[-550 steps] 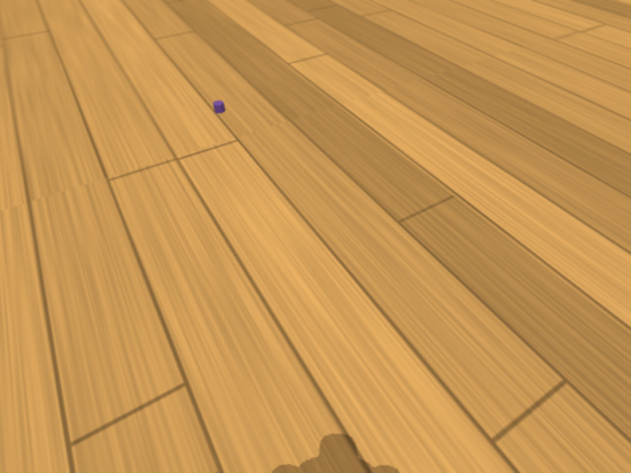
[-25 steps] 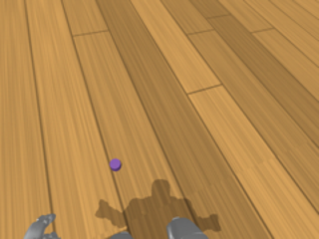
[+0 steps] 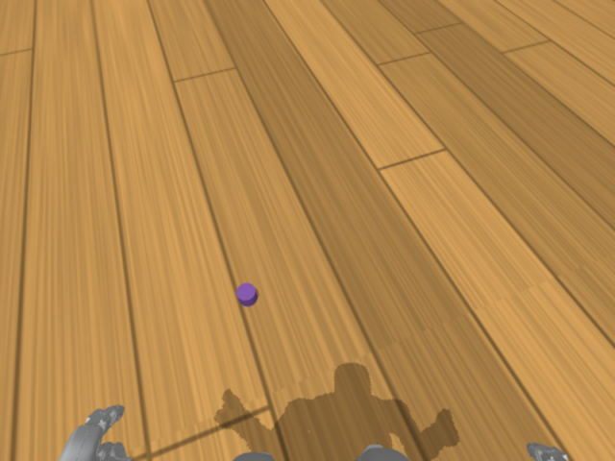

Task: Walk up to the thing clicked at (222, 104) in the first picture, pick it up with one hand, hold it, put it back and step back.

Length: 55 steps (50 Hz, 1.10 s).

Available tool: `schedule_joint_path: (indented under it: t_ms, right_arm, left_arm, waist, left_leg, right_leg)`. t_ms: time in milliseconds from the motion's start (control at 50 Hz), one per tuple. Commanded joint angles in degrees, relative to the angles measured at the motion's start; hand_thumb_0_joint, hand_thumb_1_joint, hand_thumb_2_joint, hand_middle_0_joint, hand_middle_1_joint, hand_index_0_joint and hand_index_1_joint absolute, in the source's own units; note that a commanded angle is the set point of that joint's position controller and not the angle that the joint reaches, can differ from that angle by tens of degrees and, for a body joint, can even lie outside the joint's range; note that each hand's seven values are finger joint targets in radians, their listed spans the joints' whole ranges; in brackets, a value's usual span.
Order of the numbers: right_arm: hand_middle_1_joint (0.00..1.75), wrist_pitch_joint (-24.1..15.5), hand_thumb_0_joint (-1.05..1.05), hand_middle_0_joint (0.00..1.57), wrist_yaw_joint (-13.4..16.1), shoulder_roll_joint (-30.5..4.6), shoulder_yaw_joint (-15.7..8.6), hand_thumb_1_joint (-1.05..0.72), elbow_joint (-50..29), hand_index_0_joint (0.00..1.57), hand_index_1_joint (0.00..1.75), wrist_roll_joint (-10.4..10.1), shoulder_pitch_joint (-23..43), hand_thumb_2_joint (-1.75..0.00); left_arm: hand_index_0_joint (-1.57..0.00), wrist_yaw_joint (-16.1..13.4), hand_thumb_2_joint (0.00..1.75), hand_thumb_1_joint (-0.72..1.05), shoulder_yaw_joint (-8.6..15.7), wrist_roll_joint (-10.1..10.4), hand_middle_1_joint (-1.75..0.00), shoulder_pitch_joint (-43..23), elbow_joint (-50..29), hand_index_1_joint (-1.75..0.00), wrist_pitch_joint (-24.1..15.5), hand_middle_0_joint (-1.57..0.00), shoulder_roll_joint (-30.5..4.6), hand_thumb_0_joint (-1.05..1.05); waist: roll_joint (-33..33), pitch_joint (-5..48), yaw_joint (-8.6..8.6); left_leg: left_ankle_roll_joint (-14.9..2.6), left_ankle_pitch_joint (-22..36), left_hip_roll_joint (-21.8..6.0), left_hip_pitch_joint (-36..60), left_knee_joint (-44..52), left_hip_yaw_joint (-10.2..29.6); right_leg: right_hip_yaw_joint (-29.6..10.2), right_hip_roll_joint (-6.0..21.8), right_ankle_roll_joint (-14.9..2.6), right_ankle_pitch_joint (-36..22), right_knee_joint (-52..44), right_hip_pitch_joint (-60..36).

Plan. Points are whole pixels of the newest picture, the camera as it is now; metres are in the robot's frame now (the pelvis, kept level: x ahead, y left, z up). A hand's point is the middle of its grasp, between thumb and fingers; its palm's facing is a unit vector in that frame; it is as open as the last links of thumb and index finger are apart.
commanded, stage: walk up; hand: left
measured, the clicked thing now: (247, 294) +0.66 +0.25 -0.73
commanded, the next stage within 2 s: stand in 1.34 s
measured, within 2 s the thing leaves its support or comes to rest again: neither
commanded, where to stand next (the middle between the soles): +0.29 +0.01 m, yaw +0 degrees
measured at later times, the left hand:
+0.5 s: hand out of the picture -0.06 +0.23 -0.14, palm faces -0.02 -0.92 -0.39, open 7.3 cm
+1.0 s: hand out of the picture -0.03 +0.26 -0.14, palm faces +0.03 -0.93 -0.36, open 7.3 cm
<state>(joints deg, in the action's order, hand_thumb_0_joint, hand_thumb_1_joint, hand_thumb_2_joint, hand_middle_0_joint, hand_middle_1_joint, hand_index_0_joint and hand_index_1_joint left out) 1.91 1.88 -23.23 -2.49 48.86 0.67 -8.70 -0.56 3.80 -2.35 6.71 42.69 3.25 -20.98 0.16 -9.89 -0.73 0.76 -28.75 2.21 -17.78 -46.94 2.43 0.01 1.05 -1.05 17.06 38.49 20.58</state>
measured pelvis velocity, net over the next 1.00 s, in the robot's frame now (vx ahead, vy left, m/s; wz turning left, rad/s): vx -0.11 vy -0.01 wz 0.00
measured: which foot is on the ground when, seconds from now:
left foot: up 0.00-0.02, down 0.04-0.36, up 0.38-0.58, down 0.60-1.00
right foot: down 0.00-0.06, up 0.08-0.32, down 0.34-1.00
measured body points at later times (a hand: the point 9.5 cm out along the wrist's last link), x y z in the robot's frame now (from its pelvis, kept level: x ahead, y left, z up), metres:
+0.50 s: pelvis -0.11 -0.03 +0.00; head -0.09 -0.05 +0.45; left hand -0.06 +0.28 -0.11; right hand -0.03 -0.36 -0.12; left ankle -0.09 +0.11 -0.69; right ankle -0.13 -0.17 -0.72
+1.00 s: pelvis -0.11 -0.01 +0.01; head -0.11 +0.00 +0.46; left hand -0.04 +0.31 -0.11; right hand -0.03 -0.31 -0.11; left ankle -0.11 +0.10 -0.72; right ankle -0.13 -0.16 -0.72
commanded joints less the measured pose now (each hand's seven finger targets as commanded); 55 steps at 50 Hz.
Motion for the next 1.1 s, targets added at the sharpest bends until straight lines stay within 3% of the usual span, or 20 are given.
schedule_joint_path:
  t_ms: [0, 40, 60, 140, 220, 280, 300, 320, 340, 360, 400, 500, 560, 600, 640, 720, 760, 820, 920, 1080]
  right_arm:
    - [0.30, -2.3, 0.00, 0.20, 0.7, -10.2, -3.8, -0.90, -2.5, 0.20, 0.30, 1.2, -6.0, -0.90]
    - [0.30, -2.3, 0.00, 0.20, 0.0, -20.3, -5.9, -0.90, -4.6, 0.20, 0.30, 1.3, -2.8, -0.90]
    - [0.30, -2.5, 0.00, 0.20, 0.2, -20.5, -6.4, -0.90, -4.8, 0.20, 0.30, 1.4, -2.4, -0.90]
    - [0.30, -2.8, 0.00, 0.20, 1.1, -13.6, -4.3, -0.90, -5.2, 0.20, 0.30, 1.4, 2.4, -0.90]
    - [0.30, -2.7, 0.00, 0.20, -0.1, -13.0, -4.3, -0.90, -5.1, 0.20, 0.30, 2.0, -0.9, -0.90]
    - [0.30, -1.3, 0.00, 0.20, -0.9, -14.0, -4.1, -0.90, -5.3, 0.20, 0.30, 1.8, 1.5, -0.90]
    - [0.30, -0.9, 0.00, 0.20, -0.9, -10.9, -3.2, -0.90, -4.9, 0.20, 0.30, 1.4, -0.4, -0.90]
    - [0.30, -0.9, 0.00, 0.20, -1.2, -7.5, -2.1, -0.90, -5.9, 0.20, 0.30, 0.7, -1.6, -0.90]
    - [0.30, -0.9, 0.00, 0.20, -0.6, -8.0, -2.4, -0.90, -6.3, 0.20, 0.30, 0.4, 1.5, -0.90]
    - [0.30, -0.8, 0.00, 0.20, -0.5, -10.9, -3.4, -0.90, -4.6, 0.20, 0.30, 0.1, 2.3, -0.90]
    - [0.30, -1.3, 0.00, 0.20, -0.8, -10.7, -3.3, -0.90, -2.5, 0.20, 0.30, -0.8, 0.7, -0.90]
    - [0.30, -2.2, 0.00, 0.20, -1.9, -9.6, -2.9, -0.90, -0.9, 0.20, 0.30, 0.5, 0.3, -0.90]
    - [0.30, -3.2, 0.00, 0.20, -2.1, -8.5, -3.2, -0.90, 1.4, 0.20, 0.30, 0.8, -3.0, -0.90]
    - [0.30, -4.0, 0.00, 0.20, -1.7, -12.7, -4.2, -0.90, 1.8, 0.20, 0.30, 1.4, -2.5, -0.90]
    - [0.30, -4.0, 0.00, 0.20, -2.4, -13.9, -4.1, -0.90, 0.9, 0.20, 0.30, 1.1, 0.8, -0.90]
    - [0.30, -3.3, 0.00, 0.20, -2.4, -9.6, -2.3, -0.90, 1.4, 0.20, 0.30, 0.3, 4.3, -0.90]
    - [0.30, -2.7, 0.00, 0.20, -2.5, -8.6, -2.4, -0.90, 2.0, 0.20, 0.30, 0.3, 2.4, -0.90]
    - [0.30, -2.9, 0.00, 0.20, -2.6, -8.4, -2.9, -0.90, 4.3, 0.20, 0.30, 0.7, -0.1, -0.90]
    - [0.30, -4.3, 0.00, 0.20, -2.6, -9.5, -2.5, -0.90, 5.1, 0.20, 0.30, 0.6, 1.6, -0.90]
    - [0.30, -3.8, 0.00, 0.20, -1.8, -9.2, -2.6, -0.90, 6.1, 0.20, 0.30, -0.1, 4.3, -0.90]
  left_arm:
    - [-0.20, -0.4, 0.90, 0.90, 3.3, 1.0, -0.30, 0.3, -5.0, -0.30, 0.5, -0.20, -12.9, 0.00]
    - [-0.20, -0.8, 0.90, 0.90, 3.4, 1.4, -0.30, -1.8, -6.2, -0.30, 0.4, -0.20, -11.8, 0.00]
    - [-0.20, -1.3, 0.90, 0.90, 4.2, 0.4, -0.30, -3.4, -5.5, -0.30, 0.6, -0.20, -12.9, 0.00]
    - [-0.20, -0.3, 0.90, 0.90, 4.6, 1.5, -0.30, 3.1, -1.5, -0.30, 0.2, -0.20, -12.6, 0.00]
    - [-0.20, 1.0, 0.90, 0.90, 3.4, 1.0, -0.30, 2.4, -0.6, -0.30, -1.8, -0.20, -11.2, 0.00]
    - [-0.20, 0.3, 0.90, 0.90, 3.4, 1.0, -0.30, 9.1, 5.0, -0.30, -3.7, -0.20, -9.9, 0.00]
    - [-0.20, -0.2, 0.90, 0.90, 4.3, 0.4, -0.30, 10.8, 6.4, -0.30, -4.4, -0.20, -12.6, 0.00]
    - [-0.20, -0.4, 0.90, 0.90, 5.0, -0.4, -0.30, 9.4, 5.6, -0.30, -5.2, -0.20, -16.4, 0.00]
    - [-0.20, -0.3, 0.90, 0.90, 5.7, -0.1, -0.30, 5.7, 3.9, -0.30, -5.2, -0.20, -20.6, 0.00]
    - [-0.20, -0.3, 0.90, 0.90, 5.2, -0.1, -0.30, 1.7, 3.0, -0.30, -5.5, -0.20, -20.8, 0.00]
    - [-0.20, -0.7, 0.90, 0.90, 4.1, 0.2, -0.30, -1.0, 3.3, -0.30, -6.1, -0.20, -16.3, 0.00]
    - [-0.20, -0.5, 0.90, 0.90, 4.2, 0.1, -0.30, 2.9, 5.3, -0.30, -6.2, -0.20, -16.4, 0.00]
    - [-0.20, -0.2, 0.90, 0.90, 3.1, 1.1, -0.30, 1.7, 5.5, -0.30, -5.4, -0.20, -15.5, 0.00]
    - [-0.20, 0.0, 0.90, 0.90, 1.1, 2.4, -0.30, 0.9, 5.9, -0.30, -5.0, -0.20, -9.9, 0.00]
    - [-0.20, -0.4, 0.90, 0.90, 1.9, 2.4, -0.30, 1.6, 7.7, -0.30, -4.9, -0.20, -12.5, 0.00]
    - [-0.20, -0.3, 0.90, 0.90, 2.0, 1.9, -0.30, 4.9, 10.9, -0.30, -6.4, -0.20, -12.1, 0.00]
    - [-0.20, -0.3, 0.90, 0.90, 2.6, 1.3, -0.30, 4.0, 11.5, -0.30, -6.5, -0.20, -16.1, 0.00]
    - [-0.20, -0.3, 0.90, 0.90, 2.3, 1.0, -0.30, -1.3, 10.2, -0.30, -6.5, -0.20, -16.1, 0.00]
    - [-0.20, -0.2, 0.90, 0.90, 1.1, 2.0, -0.30, -2.5, 11.6, -0.30, -6.5, -0.20, -12.0, 0.00]
    - [-0.20, -0.7, 0.90, 0.90, 0.4, 2.4, -0.30, -1.6, 14.2, -0.30, -6.2, -0.20, -12.1, 0.00]
  waist:
    - [-7.0, 15.1, 0.91]
    - [12.6, 15.0, 2.49]
    - [10.4, 13.4, 3.42]
    - [6.3, 10.1, -1.45]
    - [11.7, 11.7, 2.36]
    - [11.3, 12.2, -1.28]
    - [4.5, 12.5, -1.62]
    - [-6.2, 10.9, -0.26]
    - [-8.6, 9.8, -1.78]
    - [-7.3, 6.5, -1.14]
    - [-4.0, 3.6, 0.80]
    - [-11.3, 5.6, -1.59]
    - [-9.7, 8.8, 0.87]
    - [4.9, 11.3, 0.85]
    - [4.8, 9.3, -0.63]
    - [6.1, 7.9, -2.86]
    - [0.4, 7.1, -1.10]
    - [-3.7, 4.8, 0.92]
    - [-0.3, 9.2, -0.05]
    - [4.1, 14.3, -0.60]
  left_leg:
    - [-2.32, 22.2, -3.2, 6.7, 23.8, 0.3]
    - [-16.89, 42.4, -26.5, 7.0, 25.4, 26.0]
    - [-20.79, 42.1, -29.7, 2.6, 25.9, 29.6]
    - [-13.49, 38.4, -17.1, 3.4, 20.6, 9.6]
    - [-13.05, 20.9, -14.9, 10.2, 20.9, 8.8]
    - [-10.50, 17.5, -13.0, 2.4, 14.1, 5.2]
    - [-7.45, 15.8, -10.1, -2.9, 6.7, 3.7]
    - [-3.54, 3.4, -4.3, -13.7, 0.6, 2.5]
    - [-1.20, -5.3, -2.4, -10.1, -3.2, 5.4]
    - [-0.53, -4.5, -3.0, -4.8, -8.6, 8.8]
    - [-0.77, 0.5, -1.6, -7.6, -9.0, 7.5]
    - [-0.26, -0.4, -2.1, -5.4, 4.3, 2.7]
    - [-1.64, 9.0, -0.5, 7.0, 23.2, -1.3]
    - [-7.11, 13.1, -12.7, 12.1, 28.5, 19.9]
    - [-13.16, 6.3, -17.3, 2.2, 29.6, 22.0]
    - [-4.05, 13.0, -8.0, -4.1, 22.6, 9.8]
    - [-1.78, 3.4, -3.4, -4.5, 17.8, 6.8]
    - [-1.84, 6.7, -2.2, 0.5, 16.1, 4.4]
    - [-5.54, 22.3, -9.4, 4.8, 25.8, 12.5]
    - [-4.03, 38.3, -8.4, 9.9, 23.6, 7.7]
  right_leg:
    - [-10.8, 8.2, -5.49, -23.8, 2.1, -9.2]
    - [-3.9, -5.3, 0.02, 18.5, 20.2, 4.3]
    - [-10.1, -5.2, 0.40, 21.0, 31.0, 3.9]
    - [-10.4, -5.4, 0.66, 11.9, 33.8, 5.8]
    - [-3.9, -2.4, 2.18, 13.8, 8.3, 1.7]
    - [2.0, -3.5, 0.39, 2.8, -16.0, -13.0]
    - [-3.9, -2.1, -0.20, 0.6, -18.2, -18.2]
    - [-21.5, 7.6, -3.21, 4.9, -20.5, -20.0]
    - [-31.6, 19.1, -11.48, 9.5, -21.9, -5.8]
    - [-33.3, 20.4, -14.16, 7.4, -21.7, 2.1]
    - [-21.1, 14.3, -10.81, -2.0, -17.9, -2.1]
    - [-17.1, 12.5, -9.17, -1.2, -16.6, -8.2]
    - [-12.2, 10.2, -6.60, -9.6, -10.4, -6.8]
    - [-3.8, 0.9, -0.04, -1.5, 0.7, 0.7]
    - [-1.5, -0.3, -0.16, 13.5, 3.3, -5.9]
    - [-5.5, 2.1, -1.58, -0.2, -14.6, -16.8]
    - [-16.2, 9.0, -5.59, 11.5, -19.6, -13.3]
    - [-16.9, 12.5, -7.36, 13.0, -21.6, -6.6]
    - [-2.8, 2.8, -0.63, -5.6, -12.0, -11.5]
    - [-2.2, 4.3, -0.69, -15.1, -13.5, -17.1]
